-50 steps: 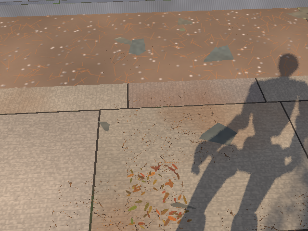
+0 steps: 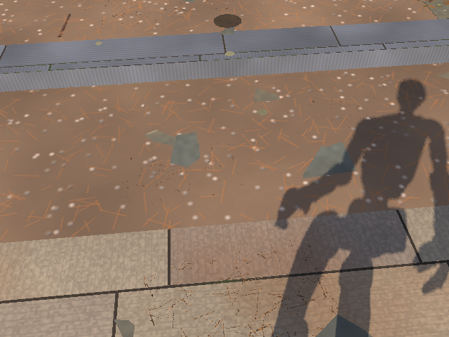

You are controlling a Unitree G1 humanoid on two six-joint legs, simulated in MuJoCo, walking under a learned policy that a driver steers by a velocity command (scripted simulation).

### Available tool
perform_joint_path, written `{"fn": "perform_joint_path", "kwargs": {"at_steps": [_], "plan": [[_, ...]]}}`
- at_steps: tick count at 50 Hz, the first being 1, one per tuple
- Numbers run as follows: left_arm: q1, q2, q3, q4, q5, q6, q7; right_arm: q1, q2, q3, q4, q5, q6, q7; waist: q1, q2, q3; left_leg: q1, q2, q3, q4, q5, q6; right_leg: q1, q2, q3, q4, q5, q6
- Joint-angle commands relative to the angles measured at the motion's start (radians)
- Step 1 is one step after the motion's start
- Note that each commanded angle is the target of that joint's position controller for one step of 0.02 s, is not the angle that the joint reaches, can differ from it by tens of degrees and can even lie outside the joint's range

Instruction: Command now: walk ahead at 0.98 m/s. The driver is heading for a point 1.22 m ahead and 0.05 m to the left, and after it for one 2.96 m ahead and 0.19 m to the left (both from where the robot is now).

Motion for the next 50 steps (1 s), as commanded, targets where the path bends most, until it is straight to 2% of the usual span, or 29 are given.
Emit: {"fn": "perform_joint_path", "kwargs": {"at_steps": [1, 4, 5, 8, 10, 12, 13, 14, 15, 16, 17, 18, 21, 23, 26, 29, 31, 33, 35, 36, 37, 38, 39, 40, 41, 43, 45, 49, 50], "plan": [[-0.070, 0.062, -0.002, -0.090, 0.006, 0.007, -0.010, -0.042, -0.069, -0.003, -0.058, 0.017, -0.048, 0.007, 0.047, 0.035, 0.184, -0.184, 0.256, -0.288, -0.440, -0.022, 0.115, -0.115, -0.075, -0.041, -0.178, 0.139, 0.031], [-0.197, 0.046, -0.014, -0.108, -0.010, -0.003, -0.023, 0.017, -0.064, 0.003, -0.045, 0.040, -0.060, 0.014, -0.002, -0.010, 0.149, -0.125, 0.170, -0.136, -0.460, 0.335, 0.056, 0.014, -0.017, -0.150, -0.462, 0.374, 0.024], [-0.231, 0.014, -0.027, -0.134, -0.015, -0.010, -0.029, 0.042, -0.101, -0.002, -0.043, 0.044, -0.068, 0.009, -0.006, 0.053, 0.158, -0.127, 0.221, -0.149, -0.475, 0.443, 0.049, 0.081, -0.026, -0.143, -0.559, 0.442, 0.011], [-0.306, 0.055, -0.019, -0.136, -0.016, -0.014, -0.021, 0.098, -0.126, -0.001, -0.008, 0.031, -0.061, -0.003, -0.036, 0.046, 0.139, 0.147, 0.245, -0.101, -0.442, 0.785, 0.023, 0.085, 0.042, -0.196, -0.716, 0.449, -0.018], [-0.255, 0.096, -0.004, -0.125, -0.006, -0.015, -0.009, 0.098, -0.177, -0.006, 0.000, 0.012, -0.047, -0.020, 0.004, 0.112, 0.048, 0.307, 0.284, -0.091, -0.283, 1.180, 0.006, 0.157, 0.119, -0.216, -0.740, 0.313, -0.037], [0.032, 0.168, 0.031, -0.043, -0.012, -0.012, 0.018, 0.061, -0.221, -0.018, 0.007, -0.020, -0.015, -0.041, 0.150, 0.164, -0.117, 0.331, 0.319, -0.090, 0.091, 1.338, 0.001, 0.426, 0.165, -0.177, -0.738, 0.137, -0.068], [0.241, 0.205, 0.052, 0.026, -0.008, -0.008, 0.035, 0.007, -0.225, -0.021, -0.003, -0.024, -0.004, -0.046, 0.252, 0.148, -0.194, 0.218, 0.294, -0.070, 0.370, 1.188, 0.001, 0.638, 0.123, -0.143, -0.774, 0.096, -0.091], [0.400, 0.284, 0.078, 0.059, 0.010, -0.004, 0.054, -0.003, -0.133, -0.004, -0.032, -0.030, -0.009, -0.038, 0.269, 0.025, -0.297, -0.025, 0.205, -0.074, 0.762, 0.640, 0.018, 0.873, -0.090, 0.080, -0.696, -0.159, -0.115], [0.330, 0.315, 0.091, 0.056, 0.027, -0.004, 0.040, 0.142, -0.008, 0.024, -0.073, 0.048, -0.032, -0.007, 0.101, -0.315, -0.424, -0.445, 0.021, -0.175, 1.110, -0.160, -0.026, 1.118, -0.330, 0.729, -0.912, -0.377, -0.267], [0.244, 0.243, 0.092, 0.048, 0.008, -0.005, 0.022, 0.026, -0.100, 0.014, -0.084, 0.038, -0.039, -0.019, 0.127, -0.118, -0.314, -0.570, 0.101, -0.225, 1.104, -0.070, 0.010, 1.038, -0.271, 0.715, -1.006, -0.389, -0.238], [0.191, 0.183, 0.080, 0.060, 0.000, -0.017, 0.017, -0.095, -0.111, 0.012, -0.111, 0.036, -0.042, -0.018, 0.113, -0.018, -0.161, -0.589, 0.144, -0.211, 1.038, 0.018, 0.013, 0.875, -0.242, 0.532, -1.023, -0.260, -0.212], [0.172, 0.131, 0.070, 0.081, 0.007, -0.026, 0.014, -0.129, -0.090, 0.019, -0.121, 0.024, -0.040, -0.014, 0.074, 0.077, -0.073, -0.551, 0.177, -0.208, 0.968, 0.037, 0.011, 0.720, -0.209, 0.425, -1.052, -0.149, -0.188], [0.184, 0.069, 0.044, 0.135, -0.009, -0.048, 0.025, -0.138, -0.026, 0.037, -0.142, -0.019, 0.005, 0.020, -0.020, 0.022, 0.028, -0.472, 0.236, -0.209, 0.842, 0.031, -0.020, 0.468, -0.115, 0.246, -1.136, -0.103, -0.129], [0.206, 0.092, 0.046, 0.153, -0.025, -0.063, 0.022, -0.233, -0.026, 0.044, -0.184, -0.027, 0.018, 0.033, -0.026, 0.011, 0.098, -0.547, 0.266, -0.164, 0.751, 0.076, -0.046, 0.413, -0.085, 0.162, -1.206, -0.046, -0.123], [0.244, 0.103, 0.044, 0.160, -0.035, -0.077, 0.010, -0.420, -0.036, 0.058, -0.258, -0.022, 0.009, 0.042, 0.003, 0.026, 0.158, -0.528, 0.262, -0.071, 0.455, 0.294, -0.060, 0.371, -0.006, 0.010, -1.250, 0.250, -0.102], [0.309, 0.144, 0.047, 0.182, -0.053, -0.091, 0.015, -0.525, -0.026, 0.073, -0.283, 0.000, 0.000, 0.054, 0.039, 0.019, 0.159, -0.354, 0.209, -0.001, 0.205, 0.504, -0.033, 0.406, -0.029, -0.037, -1.334, 0.474, -0.073], [0.334, 0.169, 0.048, 0.198, -0.046, -0.086, 0.021, -0.548, -0.053, 0.068, -0.288, 0.003, 0.000, 0.045, 0.044, 0.001, 0.145, -0.355, 0.177, 0.015, 0.120, 0.514, -0.010, 0.578, -0.052, -0.069, -1.305, 0.681, -0.056], [0.346, 0.209, 0.052, 0.207, -0.029, -0.071, 0.034, -0.508, -0.089, 0.054, -0.279, -0.009, -0.003, 0.031, 0.014, -0.054, 0.063, -0.295, 0.103, 0.041, 0.097, 0.386, 0.014, 0.739, -0.081, -0.087, -1.153, 1.055, -0.037], [0.318, 0.251, 0.062, 0.212, -0.001, -0.040, 0.055, -0.237, -0.155, 0.022, -0.201, -0.007, -0.001, 0.006, -0.122, -0.106, -0.101, -0.025, 0.048, 0.012, 0.108, 0.224, 0.043, 0.762, -0.110, -0.092, -0.789, 1.231, -0.026], [0.272, 0.254, 0.064, 0.203, 0.006, -0.027, 0.062, -0.029, -0.191, 0.000, -0.132, -0.011, 0.004, -0.012, -0.223, -0.092, -0.181, 0.179, 0.083, -0.021, 0.083, 0.172, 0.064, 0.662, -0.087, -0.108, -0.510, 1.101, -0.022], [0.274, 0.170, 0.049, 0.178, 0.013, -0.029, 0.058, 0.138, -0.273, -0.029, -0.101, -0.025, 0.010, -0.032, -0.247, 0.024, -0.295, 0.402, 0.296, -0.249, 0.145, -0.077, 0.092, 0.448, -0.006, -0.109, -0.112, 0.629, -0.034], [0.417, 0.039, 0.021, 0.141, -0.059, -0.048, 0.029, 0.078, -0.313, -0.045, -0.104, -0.038, 0.011, -0.019, -0.084, 0.365, -0.435, 0.655, 0.543, -0.893, -0.071, -0.294, 0.245, 0.036, 0.186, -0.010, 0.268, -0.224, 0.010], [0.301, 0.135, 0.033, 0.125, -0.049, -0.055, 0.041, -0.009, -0.243, -0.047, -0.114, -0.016, 0.012, -0.003, -0.104, 0.172, -0.331, 0.590, 0.487, -0.900, -0.165, -0.300, 0.217, -0.102, 0.110, 0.053, 0.274, -0.152, -0.027], [0.171, 0.145, 0.036, 0.093, -0.046, -0.058, 0.041, -0.070, -0.180, -0.034, -0.104, -0.010, 0.000, 0.000, -0.090, 0.075, -0.165, 0.426, 0.454, -0.707, -0.177, -0.162, 0.189, -0.132, 0.061, 0.037, 0.206, -0.060, -0.029], [0.136, 0.122, 0.029, 0.083, -0.035, -0.057, 0.038, -0.089, -0.124, -0.025, -0.083, -0.016, -0.009, 0.004, -0.052, -0.017, -0.076, 0.266, 0.420, -0.596, -0.202, -0.040, 0.167, -0.091, 0.030, 0.033, 0.134, -0.040, -0.028], [0.142, 0.074, 0.016, 0.069, -0.001, -0.027, 0.016, -0.097, -0.062, -0.002, -0.050, -0.014, -0.021, -0.003, 0.029, 0.010, -0.011, 0.043, 0.352, -0.462, -0.254, -0.014, 0.124, 0.009, -0.011, 0.043, 0.041, -0.041, -0.011], [0.088, 0.047, 0.007, 0.040, 0.011, -0.003, -0.002, -0.072, -0.059, 0.001, -0.020, 0.010, -0.038, -0.006, 0.055, 0.052, 0.061, -0.037, 0.319, -0.382, -0.325, -0.010, 0.113, -0.026, -0.050, 0.025, -0.052, -0.048, 0.017], [-0.147, 0.061, -0.010, -0.053, 0.006, -0.005, -0.019, -0.033, -0.080, 0.000, -0.013, 0.023, -0.055, 0.007, 0.024, 0.027, 0.138, -0.096, 0.209, -0.178, -0.411, 0.259, 0.084, -0.042, -0.055, -0.096, -0.386, 0.224, 0.042], [-0.182, 0.041, -0.023, -0.077, 0.000, -0.012, -0.025, -0.029, -0.107, -0.006, -0.017, 0.027, -0.062, 0.007, 0.024, 0.064, 0.147, -0.145, 0.224, -0.167, -0.429, 0.320, 0.080, 0.049, -0.057, -0.101, -0.520, 0.310, 0.037]]}}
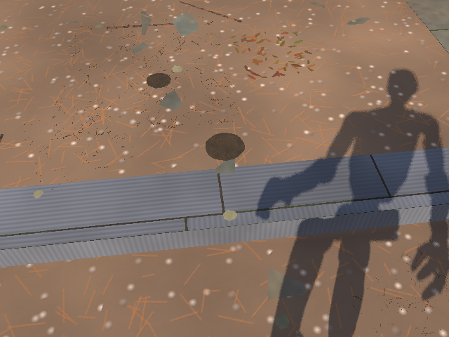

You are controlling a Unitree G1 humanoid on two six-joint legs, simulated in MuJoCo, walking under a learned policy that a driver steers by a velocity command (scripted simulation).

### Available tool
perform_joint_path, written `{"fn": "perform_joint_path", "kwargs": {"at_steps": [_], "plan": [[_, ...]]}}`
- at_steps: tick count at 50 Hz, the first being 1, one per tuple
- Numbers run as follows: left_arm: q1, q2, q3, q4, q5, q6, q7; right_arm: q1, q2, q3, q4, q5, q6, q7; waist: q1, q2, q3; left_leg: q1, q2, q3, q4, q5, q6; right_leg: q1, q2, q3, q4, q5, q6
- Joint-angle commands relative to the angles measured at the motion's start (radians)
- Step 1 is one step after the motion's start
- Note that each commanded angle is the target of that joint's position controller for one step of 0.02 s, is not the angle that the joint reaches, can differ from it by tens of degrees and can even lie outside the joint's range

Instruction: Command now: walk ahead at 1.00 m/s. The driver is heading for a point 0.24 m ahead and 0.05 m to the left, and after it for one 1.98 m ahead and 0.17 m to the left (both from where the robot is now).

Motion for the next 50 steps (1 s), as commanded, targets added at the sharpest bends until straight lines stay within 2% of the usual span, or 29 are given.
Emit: {"fn": "perform_joint_path", "kwargs": {"at_steps": [1, 6, 9, 10, 11, 12, 14, 16, 21, 24, 26, 27, 28, 29, 30, 31, 32, 33, 34, 36, 38, 41, 43, 45, 46, 47, 48, 49, 50], "plan": [[-0.121, 0.015, -0.021, -0.091, -0.013, -0.013, -0.019, -0.080, -0.103, -0.013, -0.079, 0.019, -0.043, 0.003, 0.040, 0.047, 0.159, -0.309, 0.221, -0.115, -0.270, 0.357, 0.090, 0.213, 0.025, -0.093, -0.271, 0.245, -0.002], [-0.140, 0.088, 0.002, -0.099, -0.007, -0.019, 0.003, -0.006, -0.184, -0.021, -0.043, 0.002, -0.028, -0.012, 0.044, 0.094, 0.063, 0.097, 0.281, -0.050, -0.118, 1.039, 0.039, 0.284, 0.155, -0.164, -0.433, 0.182, -0.065], [0.335, 0.182, 0.053, 0.042, -0.002, -0.014, 0.042, -0.065, -0.221, -0.030, -0.041, -0.032, 0.014, -0.041, 0.277, 0.150, -0.186, 0.011, 0.280, -0.024, 0.536, 1.092, 0.015, 0.755, 0.171, -0.100, -0.439, -0.043, -0.118], [0.503, 0.270, 0.081, 0.075, 0.013, -0.009, 0.061, -0.060, -0.126, -0.012, -0.069, -0.040, 0.011, -0.036, 0.299, 0.022, -0.303, -0.208, 0.199, -0.022, 0.935, 0.589, 0.026, 0.982, -0.052, 0.138, -0.382, -0.288, -0.139], [0.447, 0.310, 0.098, 0.076, 0.021, -0.007, 0.048, 0.087, -0.004, 0.015, -0.103, 0.036, -0.008, -0.010, 0.145, -0.327, -0.460, -0.613, 0.017, -0.124, 1.306, -0.205, -0.014, 1.242, -0.289, 0.783, -0.612, -0.540, -0.292], [0.347, 0.228, 0.096, 0.064, 0.001, -0.005, 0.034, -0.050, -0.108, 0.001, -0.118, 0.022, -0.014, -0.022, 0.161, -0.110, -0.328, -0.745, 0.102, -0.179, 1.299, -0.117, 0.024, 1.154, -0.220, 0.754, -0.699, -0.546, -0.251], [0.257, 0.118, 0.073, 0.092, -0.001, -0.025, 0.028, -0.209, -0.091, 0.007, -0.159, 0.008, -0.016, -0.016, 0.107, 0.074, -0.078, -0.713, 0.179, -0.161, 1.152, 0.006, 0.018, 0.816, -0.149, 0.446, -0.733, -0.253, -0.205], [0.253, 0.060, 0.052, 0.130, -0.006, -0.038, 0.036, -0.200, -0.043, 0.019, -0.168, -0.028, 0.016, 0.005, 0.028, 0.049, -0.015, -0.611, 0.218, -0.170, 1.063, -0.001, -0.004, 0.604, -0.084, 0.307, -0.784, -0.199, -0.166], [0.305, 0.088, 0.053, 0.165, -0.034, -0.070, 0.027, -0.439, -0.032, 0.039, -0.278, -0.041, 0.036, 0.034, 0.024, 0.004, 0.128, -0.701, 0.269, -0.069, 0.751, 0.160, -0.054, 0.491, 0.005, 0.091, -0.928, 0.019, -0.154], [0.337, 0.110, 0.058, 0.169, -0.048, -0.083, 0.026, -0.554, 0.002, 0.065, -0.322, -0.021, 0.027, 0.042, 0.050, -0.007, 0.126, -0.488, 0.219, 0.016, 0.480, 0.371, -0.038, 0.444, 0.024, 0.000, -0.981, 0.278, -0.130], [0.374, 0.127, 0.057, 0.182, -0.044, -0.080, 0.036, -0.581, -0.029, 0.060, -0.331, -0.018, 0.031, 0.029, 0.057, 0.007, 0.129, -0.555, 0.204, 0.030, 0.435, 0.379, -0.003, 0.641, -0.011, -0.017, -0.972, 0.465, -0.119], [0.502, 0.085, 0.037, 0.220, -0.036, -0.063, 0.038, -0.652, -0.085, 0.046, -0.355, -0.035, 0.029, 0.015, 0.111, 0.108, 0.074, -0.617, 0.131, 0.158, 0.478, 0.142, 0.027, 0.831, 0.019, -0.023, -0.834, 0.876, -0.103], [0.559, 0.095, 0.026, 0.251, 0.001, -0.044, 0.055, -0.601, -0.054, 0.049, -0.344, -0.050, 0.016, 0.012, 0.092, 0.049, -0.026, -0.564, 0.063, 0.176, 0.458, 0.073, 0.058, 0.978, -0.004, -0.025, -0.605, 1.299, -0.072], [0.525, 0.170, 0.043, 0.249, 0.015, -0.024, 0.075, -0.475, -0.054, 0.045, -0.319, -0.043, 0.002, 0.002, 0.025, -0.027, -0.128, -0.388, 0.037, 0.103, 0.325, 0.014, 0.054, 0.980, -0.028, -0.001, -0.369, 1.400, -0.062], [0.441, 0.232, 0.064, 0.229, -0.009, -0.012, 0.084, -0.260, -0.082, 0.028, -0.258, -0.034, -0.008, -0.008, -0.082, -0.057, -0.226, -0.119, 0.087, 0.017, 0.084, 0.181, 0.063, 0.890, -0.025, 0.011, -0.139, 1.207, -0.061], [0.313, 0.222, 0.069, 0.177, -0.029, -0.024, 0.073, -0.044, -0.147, -0.002, -0.174, -0.046, -0.004, -0.025, -0.170, -0.059, -0.297, 0.256, 0.194, -0.036, 0.091, 0.248, 0.081, 0.562, 0.035, 0.014, 0.124, 0.758, -0.066], [0.287, 0.062, 0.040, 0.113, -0.032, -0.063, 0.071, 0.010, -0.241, -0.025, -0.132, -0.061, 0.009, -0.020, -0.086, 0.219, -0.300, 0.608, 0.444, -0.262, 0.305, 0.894, 0.062, 0.077, 0.164, 0.025, 0.409, -0.356, -0.047], [0.274, 0.050, 0.032, 0.085, -0.080, -0.063, 0.077, 0.090, -0.272, -0.049, -0.116, -0.060, 0.024, -0.014, -0.148, 0.154, -0.371, 0.803, 0.554, -0.409, 0.343, 1.004, 0.216, -0.240, 0.189, 0.070, 0.611, -0.404, -0.044], [0.148, 0.055, 0.030, 0.045, -0.076, -0.062, 0.078, 0.080, -0.230, -0.049, -0.107, -0.071, 0.027, -0.014, -0.173, 0.092, -0.270, 0.732, 0.516, -0.409, 0.241, 0.663, 0.203, -0.396, 0.146, 0.065, 0.688, -0.365, -0.052], [0.009, -0.002, 0.020, -0.038, -0.053, -0.040, 0.076, 0.051, -0.081, -0.009, -0.053, -0.077, 0.021, -0.010, -0.102, 0.087, -0.043, 0.444, 0.463, -0.336, 0.097, 0.374, 0.129, -0.536, 0.139, 0.028, 0.867, -0.461, -0.072], [-0.076, -0.115, -0.020, -0.145, -0.034, 0.004, 0.059, -0.039, -0.023, 0.016, -0.025, -0.044, 0.001, -0.003, 0.032, 0.128, 0.120, 0.033, 0.437, -0.209, -0.071, 0.172, 0.069, -0.545, 0.111, 0.018, 0.922, -0.582, -0.085], [-0.113, -0.101, -0.063, -0.282, -0.034, 0.032, 0.040, -0.215, -0.038, 0.032, -0.038, -0.008, -0.017, -0.014, 0.204, 0.180, 0.250, -0.475, 0.352, 0.002, -0.376, 0.148, 0.057, -0.266, 0.036, -0.086, 0.555, -0.495, -0.080], [0.169, -0.061, -0.047, -0.157, -0.037, 0.031, 0.018, -0.285, -0.076, 0.026, -0.093, 0.041, -0.030, -0.021, 0.309, 0.010, 0.058, -0.748, 0.252, 0.113, -0.300, 0.755, 0.098, 0.485, 0.134, -0.168, 0.332, -0.058, -0.062], [0.463, 0.070, 0.021, -0.048, -0.013, 0.025, 0.027, -0.264, -0.361, -0.059, -0.118, 0.064, -0.062, -0.008, 0.427, 0.073, -0.242, -0.456, 0.300, 0.055, 0.111, 1.361, 0.104, 0.803, 0.231, -0.155, 0.190, -0.161, -0.048], [0.624, 0.108, 0.052, -0.002, -0.013, 0.033, 0.038, -0.299, -0.384, -0.082, -0.118, 0.059, -0.051, -0.001, 0.523, 0.129, -0.329, -0.342, 0.307, 0.017, 0.439, 1.414, 0.077, 0.880, 0.251, -0.140, 0.045, -0.219, -0.049], [0.639, 0.228, 0.087, 0.042, -0.014, 0.038, 0.049, -0.300, -0.255, -0.066, -0.108, 0.027, -0.039, 0.008, 0.470, 0.020, -0.269, -0.348, 0.172, -0.049, 0.942, 0.768, 0.033, 0.826, 0.212, 0.044, -0.140, -0.372, -0.094], [0.520, 0.313, 0.103, 0.057, -0.014, 0.030, 0.055, -0.178, 0.006, -0.008, -0.187, 0.009, -0.040, 0.026, 0.255, -0.366, -0.285, -0.601, -0.042, -0.165, 1.461, -0.064, 0.000, 0.779, -0.061, 0.688, -0.513, -0.474, -0.133], [0.372, 0.280, 0.108, 0.011, -0.017, 0.031, 0.045, -0.062, 0.032, 0.001, -0.241, -0.009, -0.042, 0.027, 0.150, -0.300, -0.361, -0.731, -0.010, -0.326, 1.609, -0.008, 0.029, 0.806, -0.147, 1.018, -0.717, -0.773, -0.170], [0.256, 0.171, 0.085, 0.021, -0.019, 0.020, 0.036, -0.106, 0.009, -0.001, -0.263, -0.014, -0.031, 0.023, 0.079, -0.127, -0.178, -0.801, 0.057, -0.218, 1.641, 0.038, 0.021, 0.657, -0.148, 0.977, -0.734, -0.853, -0.196]]}}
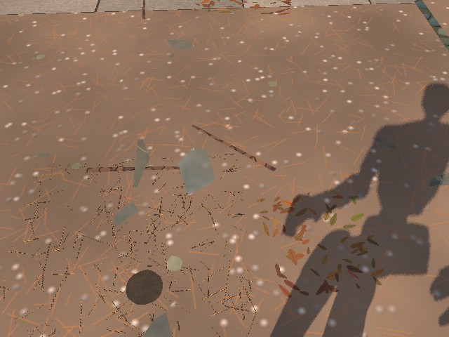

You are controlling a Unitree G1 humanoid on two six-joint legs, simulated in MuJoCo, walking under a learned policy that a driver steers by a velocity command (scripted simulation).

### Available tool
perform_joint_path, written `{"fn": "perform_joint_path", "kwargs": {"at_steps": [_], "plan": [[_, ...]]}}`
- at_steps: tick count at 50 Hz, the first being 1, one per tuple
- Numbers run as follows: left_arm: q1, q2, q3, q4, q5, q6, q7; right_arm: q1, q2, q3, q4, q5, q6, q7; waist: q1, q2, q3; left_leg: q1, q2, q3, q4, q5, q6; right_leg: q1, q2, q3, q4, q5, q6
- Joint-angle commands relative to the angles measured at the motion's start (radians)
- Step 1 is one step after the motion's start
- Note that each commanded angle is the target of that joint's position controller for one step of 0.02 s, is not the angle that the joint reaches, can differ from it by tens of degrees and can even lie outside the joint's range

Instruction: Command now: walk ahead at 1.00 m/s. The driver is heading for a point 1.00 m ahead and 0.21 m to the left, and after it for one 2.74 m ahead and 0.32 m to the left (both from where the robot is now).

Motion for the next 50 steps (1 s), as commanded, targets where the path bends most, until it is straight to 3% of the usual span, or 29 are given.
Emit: {"fn": "perform_joint_path", "kwargs": {"at_steps": [1, 2, 3, 5, 8, 10, 12, 13, 16, 18, 19, 20, 21, 22, 24, 26, 28, 31, 34, 37, 39, 40, 41, 42, 43, 44, 45, 47, 50], "plan": [[0.181, 0.152, 0.070, 0.104, -0.001, -0.014, -0.005, -0.105, 0.043, 0.025, -0.260, -0.043, -0.023, -0.005, -0.034, -0.076, 0.007, -0.671, -0.009, -0.025, 0.575, -0.039, 0.021, 0.509, -0.314, 0.930, -0.852, -0.403, -0.149], [0.203, 0.090, 0.059, 0.151, 0.013, -0.033, -0.008, -0.177, 0.071, 0.039, -0.292, -0.058, -0.002, -0.016, -0.041, -0.003, 0.062, -0.702, 0.026, -0.035, 0.570, -0.069, 0.031, 0.418, -0.274, 0.746, -0.784, -0.275, -0.119], [0.220, 0.064, 0.052, 0.178, 0.021, -0.043, -0.001, -0.192, 0.065, 0.046, -0.301, -0.050, 0.030, -0.017, -0.058, 0.018, 0.106, -0.683, 0.048, -0.030, 0.493, -0.109, 0.029, 0.328, -0.234, 0.586, -0.781, -0.203, -0.102], [0.225, 0.036, 0.035, 0.210, 0.006, -0.067, 0.003, -0.216, 0.026, 0.042, -0.326, -0.032, 0.061, -0.012, -0.102, -0.025, 0.142, -0.679, 0.070, -0.049, 0.295, -0.110, 0.020, 0.268, -0.195, 0.437, -0.840, -0.069, -0.077], [0.234, 0.104, 0.050, 0.202, -0.017, -0.090, 0.008, -0.372, -0.042, 0.038, -0.392, -0.041, 0.053, 0.000, -0.078, -0.035, 0.171, -0.596, 0.108, 0.092, -0.170, 0.061, -0.025, 0.301, -0.106, 0.241, -1.013, 0.178, -0.092], [0.250, 0.129, 0.058, 0.182, -0.035, -0.099, 0.007, -0.433, -0.016, 0.051, -0.406, -0.022, 0.039, 0.017, -0.053, -0.027, 0.121, -0.415, 0.111, 0.140, -0.461, 0.278, -0.034, 0.351, -0.072, 0.157, -1.074, 0.328, -0.085], [0.310, 0.174, 0.073, 0.182, -0.047, -0.106, 0.005, -0.521, 0.015, 0.060, -0.420, -0.008, 0.033, 0.027, 0.001, -0.027, 0.106, -0.322, 0.076, 0.190, -0.670, 0.395, -0.019, 0.505, -0.121, 0.141, -1.165, 0.501, -0.088], [0.327, 0.185, 0.076, 0.177, -0.045, -0.104, 0.003, -0.529, -0.001, 0.053, -0.406, -0.007, 0.038, 0.025, 0.014, -0.013, 0.077, -0.337, 0.042, 0.217, -0.704, 0.395, -0.016, 0.644, -0.125, 0.113, -1.157, 0.652, -0.083], [0.377, 0.231, 0.087, 0.185, -0.012, -0.087, 0.018, -0.493, -0.069, 0.026, -0.395, -0.029, 0.031, 0.003, -0.023, -0.116, 0.006, -0.277, -0.036, 0.241, -0.807, 0.270, 0.024, 0.918, -0.207, 0.090, -0.919, 1.263, -0.037], [0.349, 0.272, 0.099, 0.181, 0.022, -0.051, 0.042, -0.187, -0.134, -0.009, -0.298, -0.027, 0.031, -0.022, -0.172, -0.142, -0.152, 0.019, -0.071, 0.225, -0.834, 0.166, 0.058, 0.913, -0.221, 0.070, -0.512, 1.388, -0.013], [0.297, 0.265, 0.099, 0.159, 0.027, -0.044, 0.048, 0.013, -0.176, -0.030, -0.238, -0.039, 0.033, -0.042, -0.263, -0.125, -0.237, 0.282, 0.019, 0.145, -0.775, 0.067, 0.086, 0.709, -0.191, 0.068, -0.214, 1.180, -0.011], [0.402, 0.091, 0.061, 0.103, -0.004, -0.048, 0.026, 0.044, -0.274, -0.056, -0.232, -0.080, 0.027, -0.052, -0.143, 0.169, -0.370, 0.649, 0.323, -0.278, -0.726, -0.080, 0.186, 0.285, -0.048, 0.081, 0.214, 0.328, 0.013], [0.409, 0.128, 0.057, 0.097, -0.036, -0.066, 0.019, 0.036, -0.251, -0.061, -0.231, -0.059, 0.032, -0.030, -0.154, 0.234, -0.479, 0.720, 0.409, -0.733, -0.966, -0.258, 0.262, 0.069, 0.054, 0.178, 0.423, -0.057, 0.009], [0.253, 0.159, 0.062, 0.065, -0.029, -0.069, 0.027, -0.064, -0.193, -0.053, -0.227, -0.053, 0.029, -0.026, -0.136, 0.098, -0.262, 0.575, 0.351, -0.591, -1.019, -0.267, 0.224, -0.050, -0.036, 0.185, 0.423, 0.064, -0.008], [0.131, 0.151, 0.049, 0.033, -0.009, -0.069, 0.012, -0.110, -0.109, -0.032, -0.197, -0.047, 0.014, -0.020, -0.090, -0.060, -0.061, 0.252, 0.282, -0.351, -1.073, -0.093, 0.169, 0.002, -0.103, 0.181, 0.293, 0.145, -0.004], [0.135, 0.115, 0.035, 0.009, 0.023, -0.037, -0.011, -0.093, -0.054, -0.011, -0.154, -0.033, 0.007, -0.026, -0.014, -0.019, 0.017, 0.055, 0.209, -0.247, -1.135, -0.082, 0.138, 0.067, -0.146, 0.168, 0.202, 0.134, 0.022], [0.061, 0.093, 0.023, -0.045, 0.042, -0.020, -0.025, -0.046, -0.074, -0.013, -0.127, -0.008, -0.004, -0.026, 0.000, 0.013, 0.102, -0.017, 0.186, -0.218, -1.201, -0.052, 0.162, -0.003, -0.187, 0.133, 0.098, 0.116, 0.059], [-0.125, 0.099, 0.004, -0.128, 0.031, -0.029, -0.038, -0.042, -0.104, -0.023, -0.133, -0.005, -0.013, -0.025, -0.015, -0.002, 0.178, -0.127, 0.108, -0.107, -1.272, 0.145, 0.155, 0.049, -0.182, 0.078, -0.233, 0.336, 0.101], [-0.197, 0.094, -0.004, -0.140, 0.006, -0.039, -0.052, -0.008, -0.171, -0.045, -0.135, 0.017, -0.025, -0.019, -0.044, 0.011, 0.140, -0.164, 0.100, -0.077, -1.317, 0.356, 0.123, 0.336, -0.106, 0.030, -0.469, 0.586, 0.100], [-0.224, 0.146, 0.012, -0.150, 0.007, -0.034, -0.025, 0.041, -0.191, -0.049, -0.119, 0.014, -0.014, -0.020, -0.062, 0.025, 0.092, 0.092, 0.123, -0.090, -1.180, 0.641, 0.093, 0.351, -0.066, 0.033, -0.571, 0.523, 0.076], [-0.023, 0.212, 0.044, -0.097, 0.011, -0.042, 0.002, 0.042, -0.243, -0.060, -0.115, -0.004, -0.001, -0.028, 0.035, 0.061, -0.063, 0.157, 0.121, -0.092, -0.859, 0.847, 0.056, 0.578, -0.016, 0.042, -0.582, 0.337, 0.055], [0.164, 0.252, 0.064, -0.051, 0.016, -0.045, 0.020, 0.003, -0.251, -0.065, -0.127, -0.009, 0.005, -0.030, 0.135, 0.057, -0.154, 0.029, 0.081, -0.084, -0.603, 0.717, 0.040, 0.806, -0.072, 0.072, -0.562, 0.287, 0.051], [0.361, 0.335, 0.090, -0.033, 0.045, -0.045, 0.042, -0.006, -0.145, -0.042, -0.162, -0.020, 0.003, -0.030, 0.192, -0.046, -0.309, -0.148, 0.027, -0.044, -0.243, 0.369, 0.041, 1.032, -0.305, 0.304, -0.533, -0.047, 0.043], [0.313, 0.396, 0.104, -0.039, 0.063, -0.045, 0.032, 0.118, -0.007, -0.008, -0.227, 0.052, 0.003, -0.029, 0.060, -0.410, -0.496, -0.437, -0.077, -0.007, 0.107, -0.234, 0.011, 1.238, -0.578, 0.882, -0.760, -0.252, -0.070], [0.227, 0.308, 0.103, -0.054, 0.045, -0.032, 0.024, 0.017, -0.099, -0.017, -0.217, 0.029, 0.017, -0.041, 0.070, -0.240, -0.377, -0.563, -0.007, -0.002, 0.158, -0.153, 0.030, 1.124, -0.516, 0.879, -0.846, -0.373, -0.065], [0.159, 0.216, 0.080, -0.048, 0.038, -0.036, 0.023, -0.079, -0.118, -0.024, -0.219, 0.010, 0.027, -0.036, 0.067, -0.133, -0.188, -0.600, 0.042, 0.009, 0.108, -0.071, 0.029, 0.970, -0.459, 0.672, -0.827, -0.256, -0.045], [0.141, 0.169, 0.069, -0.027, 0.041, -0.039, 0.021, -0.123, -0.106, -0.023, -0.223, 0.002, 0.036, -0.029, 0.047, -0.053, -0.075, -0.571, 0.070, 0.020, 0.063, -0.053, 0.016, 0.829, -0.428, 0.517, -0.828, 0.056, -0.040], [0.169, 0.126, 0.054, 0.019, 0.026, -0.057, 0.021, -0.122, -0.063, -0.023, -0.231, -0.027, 0.073, -0.018, -0.014, -0.082, 0.015, -0.504, 0.098, 0.030, 0.011, -0.108, -0.019, 0.670, -0.389, 0.275, -0.797, 0.606, -0.020], [0.124, 0.129, 0.054, 0.042, -0.015, -0.076, 0.012, -0.214, -0.038, -0.020, -0.305, -0.035, 0.108, -0.006, -0.065, -0.136, 0.062, -0.517, 0.103, 0.071, -0.147, -0.065, -0.042, 0.593, -0.364, 0.074, -0.841, 0.866, 0.009]]}}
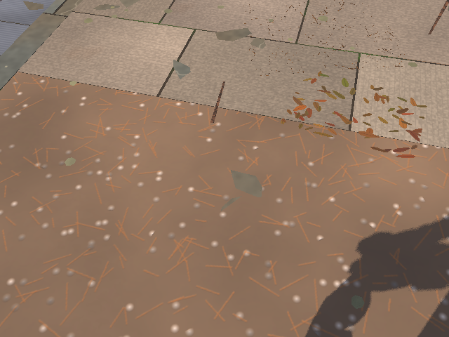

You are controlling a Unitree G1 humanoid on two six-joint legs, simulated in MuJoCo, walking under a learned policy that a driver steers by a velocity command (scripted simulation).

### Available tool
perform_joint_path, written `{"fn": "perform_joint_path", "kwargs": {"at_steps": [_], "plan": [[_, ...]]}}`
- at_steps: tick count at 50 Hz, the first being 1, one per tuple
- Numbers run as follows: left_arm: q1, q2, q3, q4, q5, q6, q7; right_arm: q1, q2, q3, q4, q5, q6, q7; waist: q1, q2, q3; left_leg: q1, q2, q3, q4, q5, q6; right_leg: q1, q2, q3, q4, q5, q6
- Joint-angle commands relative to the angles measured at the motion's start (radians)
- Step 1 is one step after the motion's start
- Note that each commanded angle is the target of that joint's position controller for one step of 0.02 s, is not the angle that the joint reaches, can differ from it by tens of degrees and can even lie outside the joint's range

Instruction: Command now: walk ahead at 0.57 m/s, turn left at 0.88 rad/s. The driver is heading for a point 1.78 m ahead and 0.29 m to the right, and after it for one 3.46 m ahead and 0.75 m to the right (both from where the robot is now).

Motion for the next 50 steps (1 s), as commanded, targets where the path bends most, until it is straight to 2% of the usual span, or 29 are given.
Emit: {"fn": "perform_joint_path", "kwargs": {"at_steps": [1, 3, 5, 7, 8, 9, 10, 11, 12, 13, 14, 15, 16, 18, 20, 21, 24, 27, 29, 35, 38, 39, 40, 41, 42, 44, 46, 48, 50], "plan": [[-0.038, 0.052, 0.005, -0.035, -0.028, -0.028, -0.002, -0.010, 0.065, 0.026, -0.121, -0.011, 0.016, 0.024, -0.061, -0.195, 0.013, -0.090, 0.054, -0.016, -0.188, 0.102, -0.016, 0.044, -0.248, 0.080, -0.205, 0.736, -0.111], [-0.123, 0.076, 0.015, -0.053, -0.037, -0.028, 0.002, -0.020, 0.063, 0.034, -0.127, -0.006, 0.014, 0.048, -0.090, -0.186, 0.000, 0.105, 0.012, 0.050, -0.466, 0.345, -0.008, -0.045, -0.165, -0.064, -0.205, 0.633, -0.079], [-0.106, 0.123, 0.030, -0.054, -0.042, -0.028, 0.007, 0.005, 0.039, 0.027, -0.111, -0.008, 0.015, 0.062, -0.098, -0.151, -0.025, 0.243, -0.052, 0.123, -0.557, 0.445, 0.006, -0.037, -0.165, -0.102, -0.127, 0.705, -0.063], [-0.093, 0.173, 0.047, -0.066, -0.061, -0.018, 0.009, 0.084, 0.000, 0.010, -0.095, -0.019, 0.022, 0.054, -0.136, -0.131, -0.078, 0.348, -0.099, 0.145, -0.573, 0.402, 0.045, 0.019, -0.198, -0.097, 0.050, 0.862, -0.050], [-0.093, 0.189, 0.054, -0.075, -0.068, -0.005, 0.007, 0.169, -0.030, -0.005, -0.078, -0.026, 0.023, 0.045, -0.175, -0.125, -0.120, 0.435, -0.112, 0.130, -0.582, 0.364, 0.075, 0.023, -0.216, -0.085, 0.213, 0.870, -0.046], [-0.104, 0.186, 0.055, -0.088, -0.067, 0.010, 0.004, 0.297, -0.070, -0.027, -0.043, -0.032, 0.020, 0.028, -0.230, -0.096, -0.174, 0.573, -0.126, 0.099, -0.629, 0.366, 0.105, -0.022, -0.202, -0.073, 0.453, 0.746, -0.026], [-0.065, 0.124, 0.044, -0.073, -0.049, 0.027, -0.005, 0.263, -0.114, -0.042, -0.032, -0.022, 0.016, 0.004, -0.197, 0.025, -0.110, 0.628, -0.063, -0.016, -0.712, 0.510, 0.133, -0.169, -0.080, -0.071, 0.740, -0.019, 0.005], [0.065, 0.049, 0.029, -0.103, -0.019, 0.052, -0.004, 0.167, -0.210, -0.054, -0.082, -0.004, 0.021, -0.002, -0.058, 0.154, -0.077, 0.651, 0.128, -0.324, -0.592, 1.364, 0.194, -0.365, 0.035, -0.042, 1.104, -0.483, 0.042], [0.200, 0.088, 0.027, -0.149, -0.015, 0.069, 0.013, 0.156, -0.267, -0.072, -0.150, 0.014, 0.018, 0.005, -0.046, 0.152, -0.406, 0.830, 0.335, -0.645, -0.755, 1.340, 0.365, -0.418, 0.054, 0.178, 1.177, -0.404, 0.056], [0.184, 0.112, 0.020, -0.117, -0.003, 0.085, 0.029, 0.053, -0.187, -0.055, -0.190, 0.017, 0.026, -0.007, -0.026, -0.001, -0.385, 0.732, 0.339, -0.662, -0.838, 0.948, 0.361, -0.421, 0.007, 0.198, 1.142, -0.290, 0.044], [0.124, 0.134, 0.025, -0.111, 0.006, 0.095, 0.035, 0.004, -0.092, -0.025, -0.189, 0.019, 0.026, -0.019, -0.015, -0.086, -0.267, 0.569, 0.293, -0.563, -0.864, 0.762, 0.315, -0.397, -0.030, 0.190, 1.056, -0.222, 0.037], [0.088, 0.117, 0.022, -0.111, 0.013, 0.103, 0.037, -0.008, -0.037, -0.001, -0.163, 0.013, 0.017, -0.025, 0.009, -0.110, -0.207, 0.462, 0.240, -0.500, -0.874, 0.734, 0.272, -0.353, -0.052, 0.195, 0.977, -0.202, 0.026], [0.096, 0.107, 0.018, -0.102, 0.009, 0.118, 0.036, 0.000, -0.013, 0.011, -0.144, 0.014, 0.005, -0.029, 0.021, -0.089, -0.176, 0.374, 0.216, -0.412, -0.886, 0.785, 0.231, -0.278, -0.066, 0.201, 0.896, -0.184, 0.014], [0.102, 0.076, 0.009, -0.079, -0.015, 0.142, 0.027, 0.028, 0.012, 0.030, -0.101, -0.003, -0.013, -0.029, 0.021, -0.079, -0.182, 0.294, 0.194, -0.302, -0.921, 0.863, 0.169, -0.153, -0.057, 0.205, 0.776, -0.144, -0.002], [0.095, 0.042, 0.002, -0.061, -0.036, 0.148, 0.019, 0.032, 0.013, 0.038, -0.075, -0.017, -0.027, -0.031, 0.018, -0.071, -0.192, 0.307, 0.184, -0.203, -0.937, 0.900, 0.133, -0.108, -0.029, 0.230, 0.664, -0.116, -0.014], [0.077, 0.046, 0.006, -0.063, -0.039, 0.150, 0.016, 0.026, -0.001, 0.035, -0.068, -0.017, -0.027, -0.032, 0.016, -0.050, -0.182, 0.330, 0.175, -0.165, -0.940, 0.880, 0.117, -0.124, -0.016, 0.231, 0.622, -0.103, -0.018], [0.027, 0.072, 0.023, -0.072, -0.028, 0.160, 0.004, 0.013, -0.012, 0.028, -0.074, -0.006, -0.005, -0.040, 0.002, -0.006, -0.147, 0.396, 0.179, -0.124, -0.973, 0.623, 0.113, -0.206, -0.003, 0.207, 0.575, -0.086, -0.012], [-0.042, 0.069, 0.030, -0.097, -0.019, 0.177, -0.012, 0.010, -0.003, 0.026, -0.087, -0.009, 0.016, -0.047, -0.021, 0.016, -0.083, 0.396, 0.206, -0.122, -1.028, 0.283, 0.154, -0.266, -0.013, 0.182, 0.544, -0.108, 0.004], [-0.063, 0.062, 0.032, -0.113, -0.017, 0.183, -0.024, 0.014, -0.006, 0.022, -0.091, -0.010, 0.022, -0.050, -0.029, 0.026, -0.061, 0.410, 0.224, -0.112, -1.037, 0.195, 0.167, -0.277, -0.015, 0.163, 0.504, -0.133, 0.010], [-0.055, 0.054, 0.034, -0.149, -0.027, 0.182, -0.048, -0.009, -0.031, 0.008, -0.097, -0.017, 0.026, -0.045, -0.032, 0.061, -0.089, 0.447, 0.262, -0.015, -0.958, 0.253, 0.149, -0.168, 0.009, 0.086, 0.325, -0.204, -0.014], [-0.017, 0.059, 0.039, -0.168, -0.037, 0.177, -0.059, -0.029, -0.065, -0.006, -0.099, -0.007, 0.029, -0.039, -0.002, 0.069, -0.112, 0.427, 0.272, 0.054, -0.861, 0.307, 0.091, -0.050, 0.031, 0.050, 0.137, -0.148, -0.049], [0.017, 0.071, 0.043, -0.163, -0.035, 0.172, -0.057, -0.024, -0.072, -0.012, -0.094, -0.002, 0.029, -0.036, 0.022, 0.036, -0.107, 0.371, 0.257, 0.099, -0.792, 0.254, 0.030, 0.030, 0.037, 0.075, 0.003, -0.046, -0.070], [0.050, 0.137, 0.060, -0.155, -0.021, 0.165, -0.044, -0.004, -0.051, -0.011, -0.094, 0.000, 0.031, -0.028, 0.030, -0.113, -0.059, 0.242, 0.189, 0.166, -0.620, 0.098, -0.055, 0.088, -0.054, 0.272, -0.172, -0.021, -0.108], [0.054, 0.292, 0.092, -0.187, -0.016, 0.157, -0.031, -0.008, 0.021, 0.007, -0.155, -0.001, 0.040, -0.028, 0.001, -0.365, -0.001, -0.073, 0.005, 0.196, -0.402, -0.311, -0.150, 0.150, -0.336, 0.716, -0.182, 0.316, -0.228], [0.116, 0.296, 0.108, -0.178, -0.004, 0.160, -0.017, -0.145, -0.004, 0.012, -0.187, -0.018, 0.052, -0.037, 0.088, -0.238, 0.015, -0.116, -0.035, 0.016, -0.221, -0.322, -0.146, 0.096, -0.333, 0.696, -0.165, 0.481, -0.330], [-0.010, 0.232, 0.090, -0.194, -0.020, 0.164, -0.002, -0.097, -0.013, 0.011, -0.169, 0.007, 0.048, -0.033, -0.003, -0.153, 0.013, -0.105, -0.006, -0.061, -0.172, -0.116, -0.136, 0.071, -0.194, 0.518, -0.148, 0.387, -0.275], [-0.083, 0.189, 0.078, -0.222, -0.032, 0.164, -0.001, -0.063, -0.048, 0.001, -0.146, -0.017, 0.038, -0.029, -0.018, -0.170, -0.043, -0.083, -0.015, -0.049, -0.151, -0.035, -0.137, 0.109, -0.118, 0.463, -0.115, 0.486, -0.240], [-0.042, 0.187, 0.077, -0.217, -0.038, 0.159, -0.008, -0.061, -0.040, 0.006, -0.144, -0.014, 0.042, -0.022, -0.004, -0.132, -0.093, -0.072, -0.023, -0.054, -0.146, -0.027, -0.144, 0.148, -0.107, 0.471, -0.085, 0.573, -0.241], [-0.003, 0.204, 0.085, -0.209, -0.035, 0.156, -0.007, -0.088, -0.026, 0.015, -0.158, -0.004, 0.047, -0.022, 0.017, -0.133, -0.091, -0.091, -0.027, -0.063, -0.212, -0.030, -0.148, 0.181, -0.097, 0.507, -0.070, 0.560, -0.242]]}}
